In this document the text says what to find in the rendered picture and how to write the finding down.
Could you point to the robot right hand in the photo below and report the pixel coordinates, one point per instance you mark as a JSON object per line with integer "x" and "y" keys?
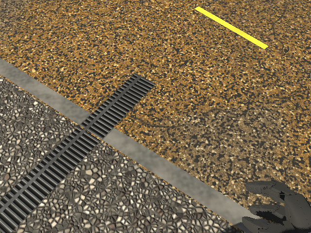
{"x": 293, "y": 217}

